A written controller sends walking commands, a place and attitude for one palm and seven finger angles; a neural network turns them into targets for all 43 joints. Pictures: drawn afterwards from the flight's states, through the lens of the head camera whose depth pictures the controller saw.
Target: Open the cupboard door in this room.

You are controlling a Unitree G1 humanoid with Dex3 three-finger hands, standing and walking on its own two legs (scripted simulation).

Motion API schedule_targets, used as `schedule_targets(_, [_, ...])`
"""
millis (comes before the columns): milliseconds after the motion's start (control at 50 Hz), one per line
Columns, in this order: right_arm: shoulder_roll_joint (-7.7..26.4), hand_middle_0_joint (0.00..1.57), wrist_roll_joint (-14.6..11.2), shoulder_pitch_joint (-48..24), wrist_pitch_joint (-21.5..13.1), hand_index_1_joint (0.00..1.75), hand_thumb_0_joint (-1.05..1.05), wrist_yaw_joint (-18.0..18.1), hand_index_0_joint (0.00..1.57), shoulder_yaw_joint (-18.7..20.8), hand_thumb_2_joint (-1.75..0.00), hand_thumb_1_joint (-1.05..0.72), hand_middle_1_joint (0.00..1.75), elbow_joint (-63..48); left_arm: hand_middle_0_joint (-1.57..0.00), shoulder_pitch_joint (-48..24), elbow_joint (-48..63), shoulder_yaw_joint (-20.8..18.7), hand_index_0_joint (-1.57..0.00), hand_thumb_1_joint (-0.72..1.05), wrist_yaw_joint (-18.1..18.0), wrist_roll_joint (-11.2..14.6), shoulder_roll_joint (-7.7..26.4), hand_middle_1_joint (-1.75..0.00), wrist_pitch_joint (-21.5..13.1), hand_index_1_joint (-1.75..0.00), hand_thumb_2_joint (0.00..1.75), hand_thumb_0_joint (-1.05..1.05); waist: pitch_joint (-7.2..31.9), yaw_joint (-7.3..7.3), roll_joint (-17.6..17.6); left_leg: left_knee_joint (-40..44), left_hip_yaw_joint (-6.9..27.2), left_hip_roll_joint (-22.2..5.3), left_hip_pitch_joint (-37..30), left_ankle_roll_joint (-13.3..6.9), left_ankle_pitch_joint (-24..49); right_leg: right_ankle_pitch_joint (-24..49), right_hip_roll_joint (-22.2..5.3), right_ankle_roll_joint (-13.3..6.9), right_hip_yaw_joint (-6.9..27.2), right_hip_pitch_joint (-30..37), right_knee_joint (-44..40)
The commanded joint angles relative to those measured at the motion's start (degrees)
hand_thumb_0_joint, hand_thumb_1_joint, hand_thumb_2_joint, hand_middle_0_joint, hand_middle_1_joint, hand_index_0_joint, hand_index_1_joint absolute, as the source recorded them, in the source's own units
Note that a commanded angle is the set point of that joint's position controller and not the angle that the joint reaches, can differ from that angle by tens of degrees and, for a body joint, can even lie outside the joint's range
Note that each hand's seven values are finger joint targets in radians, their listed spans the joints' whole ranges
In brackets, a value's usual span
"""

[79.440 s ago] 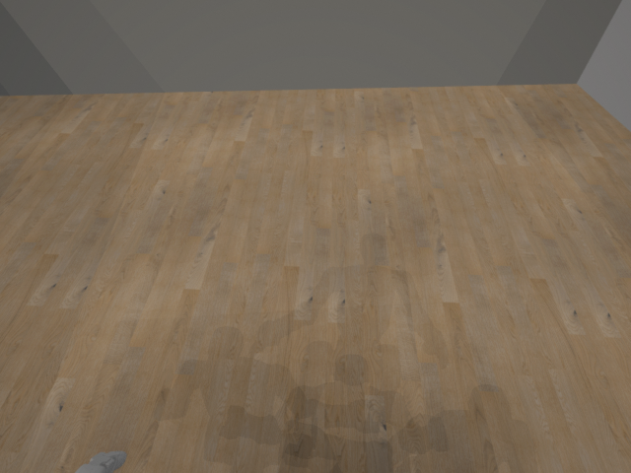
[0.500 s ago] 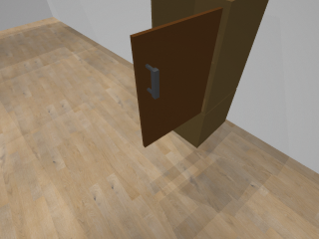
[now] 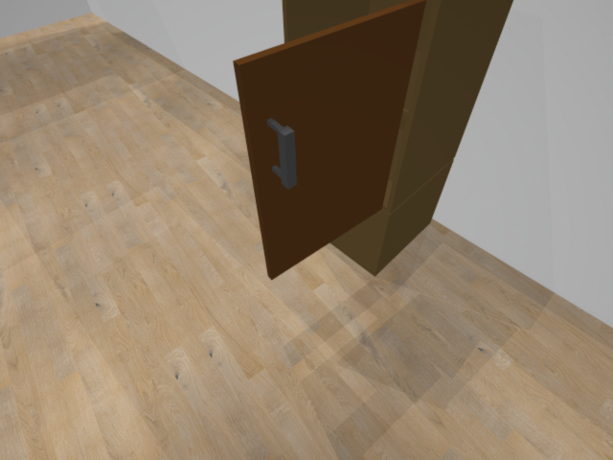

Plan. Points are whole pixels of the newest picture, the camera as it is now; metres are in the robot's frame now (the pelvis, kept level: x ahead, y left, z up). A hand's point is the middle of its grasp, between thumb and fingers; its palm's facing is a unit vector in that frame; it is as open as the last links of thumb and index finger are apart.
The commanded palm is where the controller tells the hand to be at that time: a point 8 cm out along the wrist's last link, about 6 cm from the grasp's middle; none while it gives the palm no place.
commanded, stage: look to check the result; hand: left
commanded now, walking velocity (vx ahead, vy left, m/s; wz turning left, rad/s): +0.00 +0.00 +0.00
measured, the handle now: (281, 153) +0.61 +0.08 +0.04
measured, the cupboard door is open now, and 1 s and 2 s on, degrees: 83 83 83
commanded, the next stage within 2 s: stand and wait in 0.28 s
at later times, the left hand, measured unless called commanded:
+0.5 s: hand out of the picture +0.07 +0.21 -0.16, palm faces +0.00 -0.96 -0.29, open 7.4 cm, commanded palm none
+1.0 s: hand out of the picture +0.07 +0.21 -0.16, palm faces -0.01 -0.96 -0.29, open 7.4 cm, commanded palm none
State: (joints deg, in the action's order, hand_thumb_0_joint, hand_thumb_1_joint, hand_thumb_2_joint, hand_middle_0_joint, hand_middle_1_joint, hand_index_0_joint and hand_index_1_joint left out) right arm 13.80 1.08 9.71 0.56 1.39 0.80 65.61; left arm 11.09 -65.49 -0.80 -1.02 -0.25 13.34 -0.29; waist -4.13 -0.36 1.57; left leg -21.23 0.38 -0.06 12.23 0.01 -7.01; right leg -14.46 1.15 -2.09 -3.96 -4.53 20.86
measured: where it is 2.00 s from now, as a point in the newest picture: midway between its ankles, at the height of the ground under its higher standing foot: outside the picture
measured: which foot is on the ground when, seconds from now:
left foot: down 0.00-1.00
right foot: down 0.00-1.00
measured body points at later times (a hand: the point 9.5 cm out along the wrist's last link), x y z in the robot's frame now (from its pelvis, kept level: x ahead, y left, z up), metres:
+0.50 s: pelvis +0.02 -0.01 +0.00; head +0.04 -0.02 +0.45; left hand +0.07 +0.26 -0.14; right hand +0.08 -0.28 -0.15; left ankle +0.05 +0.12 -0.74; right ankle -0.03 -0.09 -0.74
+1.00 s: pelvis +0.03 -0.01 +0.00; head +0.05 -0.02 +0.45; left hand +0.07 +0.26 -0.14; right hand +0.07 -0.28 -0.15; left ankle +0.05 +0.12 -0.74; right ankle -0.03 -0.09 -0.74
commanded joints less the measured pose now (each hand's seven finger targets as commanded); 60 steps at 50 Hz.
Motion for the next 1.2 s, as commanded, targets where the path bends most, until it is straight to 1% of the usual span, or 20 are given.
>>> schedule_targets(0, [8.5, 0.20, 0.0, -0.1, -1.1, 0.30, 0.00, 0.4, 0.20, 1.1, -0.90, -0.90, 0.30, -2.4, -0.20, 0.6, 2.1, -1.8, -0.20, 0.90, -0.5, -0.1, 9.5, -0.30, -1.3, -0.30, 0.90, 0.00, 3.6, -0.22, -1.5, 1.8, 5.4, -5.9, -5.5, -1.8, 6.5, 8.0, -8.2, -1.1, 6.7, -3.5, -5.7])
schedule_targets(20, [8.7, 0.20, -0.1, -0.2, -1.1, 0.30, 0.00, 0.4, 0.20, 1.1, -0.90, -0.90, 0.30, -2.4, -0.20, 0.4, 2.0, -1.8, -0.20, 0.90, -0.5, -0.1, 9.7, -0.30, -1.4, -0.30, 0.90, 0.00, 4.0, -0.26, -1.1, 1.8, 5.4, -6.0, -5.7, -1.8, 7.1, 8.7, -8.1, -1.1, 6.8, -3.0, -5.6])
schedule_targets(100, [9.3, 0.20, -0.1, -1.2, -1.1, 0.30, 0.00, 0.4, 0.20, 1.1, -0.90, -0.90, 0.30, -2.5, -0.20, 0.2, 2.0, -1.9, -0.20, 0.90, -0.5, -0.1, 10.4, -0.30, -1.5, -0.30, 0.90, 0.00, 3.8, -0.16, -2.2, 1.8, 5.1, -6.0, -6.0, -1.7, 7.7, 10.8, -8.4, -0.8, 6.6, -2.7, -5.9])
schedule_targets(200, [9.6, 0.20, -0.1, -1.9, -1.0, 0.30, 0.00, 0.3, 0.20, 0.9, -0.90, -0.90, 0.30, -2.5, -0.20, -0.2, 2.0, -1.7, -0.20, 0.90, -0.4, -0.1, 10.6, -0.30, -1.4, -0.30, 0.90, 0.00, 2.6, -0.07, -0.9, 2.4, 5.4, -6.0, -5.8, -1.7, 7.0, 9.1, -8.3, -0.9, 6.9, -2.9, -6.4])
schedule_targets(340, [10.4, 0.20, -0.2, -2.8, -1.3, 0.30, 0.00, 0.4, 0.20, 1.0, -0.90, -0.90, 0.30, -2.8, -0.20, -0.6, 2.3, -1.9, -0.20, 0.90, -0.4, -0.2, 11.1, -0.30, -1.5, -0.30, 0.90, 0.00, 3.6, 0.13, -1.6, 2.4, 5.2, -6.3, -6.7, -1.7, 8.7, 11.4, -8.3, -0.7, 6.7, -2.1, -6.5])
schedule_targets(380, [10.4, 0.20, -0.1, -2.6, -1.3, 0.30, 0.00, 0.4, 0.20, 1.0, -0.90, -0.90, 0.30, -2.7, -0.20, -1.1, 2.4, -1.9, -0.20, 0.90, -0.4, -0.1, 11.2, -0.30, -1.5, -0.30, 0.90, 0.00, 3.8, -0.01, -0.9, 2.7, 5.2, -6.3, -6.5, -1.6, 8.8, 11.5, -8.5, -0.7, 6.7, -1.5, -6.4])
schedule_targets(440, [10.4, 0.20, -0.2, -2.7, -1.4, 0.30, 0.00, 0.5, 0.20, 0.9, -0.90, -0.90, 0.30, -2.9, -0.20, -0.8, 2.6, -2.0, -0.20, 0.90, -0.5, -0.2, 11.3, -0.30, -1.6, -0.30, 0.90, 0.00, 4.6, 0.25, -1.9, 2.3, 5.0, -6.3, -7.2, -1.7, 10.1, 13.9, -8.5, -0.6, 6.6, -0.9, -6.3])
schedule_targets(500, [10.4, 0.20, -0.1, -2.6, -1.4, 0.30, 0.00, 0.4, 0.20, 0.9, -0.90, -0.90, 0.30, -2.8, -0.20, -0.9, 2.6, -1.9, -0.20, 0.90, -0.5, -0.1, 11.2, -0.30, -1.6, -0.30, 0.90, 0.00, 4.5, 0.15, -1.5, 2.3, 4.9, -6.3, -7.2, -1.6, 10.7, 15.2, -8.6, -0.5, 6.6, -0.5, -6.2])
schedule_targets(540, [10.6, 0.20, -0.2, -2.4, -1.5, 0.30, 0.00, 0.5, 0.20, 1.0, -0.90, -0.90, 0.30, -2.9, -0.20, -0.9, 2.8, -2.0, -0.20, 0.90, -0.6, -0.2, 11.4, -0.30, -1.6, -0.30, 0.90, 0.00, 4.9, 0.18, -2.1, 2.2, 4.8, -6.3, -7.6, -1.7, 11.3, 15.9, -8.5, -0.6, 6.5, -0.2, -6.1])
schedule_targets(600, [10.3, 0.20, -0.2, -2.2, -1.4, 0.30, 0.00, 0.5, 0.20, 0.9, -0.90, -0.90, 0.30, -2.7, -0.20, -1.1, 2.8, -1.9, -0.20, 0.90, -0.6, -0.1, 11.3, -0.30, -1.6, -0.30, 0.90, 0.00, 4.4, 0.07, -1.1, 2.4, 4.6, -6.4, -7.2, -1.5, 11.0, 15.9, -8.6, -0.6, 6.6, -0.1, -6.1])
schedule_targets(640, [10.3, 0.20, -0.2, -2.2, -1.4, 0.30, 0.00, 0.6, 0.20, 1.0, -0.90, -0.90, 0.30, -2.9, -0.20, -0.6, 2.8, -2.1, -0.20, 0.90, -0.6, -0.1, 11.4, -0.30, -1.7, -0.30, 0.90, 0.00, 4.6, 0.23, -2.3, 2.1, 4.4, -6.4, -7.8, -1.7, 11.5, 17.3, -8.5, -0.5, 6.6, 0.0, -6.2])
schedule_targets(720, [10.2, 0.20, -0.2, -1.9, -1.4, 0.30, 0.00, 0.6, 0.20, 0.9, -0.90, -0.90, 0.30, -2.6, -0.20, -0.6, 2.7, -1.9, -0.20, 0.90, -0.7, 0.0, 11.3, -0.30, -1.6, -0.30, 0.90, 0.00, 4.5, 0.11, -2.1, 2.2, 4.2, -6.3, -7.8, -1.6, 11.5, 18.1, -8.6, -0.3, 6.6, 0.2, -6.1])
schedule_targets(740, [10.4, 0.20, -0.3, -1.9, -1.4, 0.30, 0.00, 0.6, 0.20, 1.0, -0.90, -0.90, 0.30, -2.8, -0.20, -0.4, 2.9, -2.1, -0.20, 0.90, -0.7, -0.1, 11.6, -0.30, -1.7, -0.30, 0.90, 0.00, 4.4, 0.18, -3.0, 2.0, 4.2, -6.3, -7.9, -1.6, 11.7, 18.6, -8.5, -0.2, 6.5, 0.1, -6.2])
schedule_targets(800, [10.1, 0.20, -0.2, -1.6, -1.3, 0.30, 0.00, 0.6, 0.20, 1.0, -0.90, -0.90, 0.30, -2.6, -0.20, -0.4, 2.8, -1.9, -0.20, 0.90, -0.7, 0.0, 11.3, -0.30, -1.6, -0.30, 0.90, 0.00, 4.0, 0.05, -1.8, 2.1, 4.1, -6.3, -7.7, -1.5, 11.0, 17.9, -8.6, -0.3, 6.6, 0.1, -6.2])
schedule_targets(860, [9.8, 0.20, -0.2, -1.6, -1.3, 0.30, 0.00, 0.6, 0.20, 0.9, -0.90, -0.90, 0.30, -2.5, -0.20, -0.3, 2.7, -1.8, -0.20, 0.90, -0.7, 0.0, 11.2, -0.30, -1.5, -0.30, 0.90, 0.00, 3.2, 0.06, -1.9, 2.4, 4.2, -6.2, -7.4, -1.5, 9.9, 16.4, -8.5, -0.3, 6.8, -0.6, -6.6])
schedule_targets(900, [10.0, 0.20, -0.2, -1.4, -1.4, 0.30, 0.00, 0.6, 0.20, 0.9, -0.90, -0.90, 0.30, -2.6, -0.20, -0.1, 2.7, -1.8, -0.20, 0.90, -0.7, 0.0, 11.1, -0.30, -1.6, -0.30, 0.90, 0.00, 4.3, 0.02, -1.4, 2.4, 4.2, -6.4, -8.0, -1.5, 10.3, 16.3, -8.5, -0.5, 7.0, 0.0, -6.5])
schedule_targets(940, [10.2, 0.20, -0.3, -1.4, -1.4, 0.30, 0.00, 0.6, 0.20, 1.0, -0.90, -0.90, 0.30, -2.6, -0.20, 0.2, 2.7, -1.9, -0.20, 0.90, -0.7, 0.0, 11.3, -0.30, -1.7, -0.30, 0.90, 0.00, 4.5, 0.12, -2.4, 2.1, 4.0, -6.5, -8.4, -1.6, 10.9, 17.3, -8.5, -0.3, 6.8, -0.1, -6.5])
schedule_targets(1020, [10.1, 0.20, -0.2, -1.2, -1.5, 0.30, 0.00, 0.7, 0.20, 0.9, -0.90, -0.90, 0.30, -2.4, -0.20, 0.2, 2.5, -1.8, -0.20, 0.90, -0.7, 0.0, 11.0, -0.30, -1.6, -0.30, 0.90, 0.00, 4.4, 0.04, -0.9, 2.3, 4.1, -6.5, -8.3, -1.5, 11.4, 17.1, -8.4, -0.6, 7.1, 0.2, -6.4])
schedule_targets(1140, [10.1, 0.20, -0.3, -1.2, -1.4, 0.30, 0.00, 0.7, 0.20, 0.9, -0.90, -0.90, 0.30, -2.6, -0.20, 0.6, 2.4, -1.8, -0.20, 0.90, -0.6, -0.1, 11.0, -0.30, -1.6, -0.30, 0.90, 0.00, 3.1, 0.18, -2.2, 2.8, 4.2, -6.5, -8.2, -1.6, 10.1, 14.9, -8.2, -0.5, 7.0, -1.0, -7.1])
schedule_targets(1180, [9.9, 0.20, -0.2, -1.0, -1.4, 0.30, 0.00, 0.6, 0.20, 0.8, -0.90, -0.90, 0.30, -2.3, -0.20, 0.3, 2.3, -1.6, -0.20, 0.90, -0.6, 0.0, 10.6, -0.30, -1.5, -0.30, 0.90, 0.00, 3.0, -0.02, -1.3, 3.2, 4.3, -6.5, -8.1, -1.5, 9.6, 13.9, -8.3, -0.6, 7.1, -0.9, -7.1])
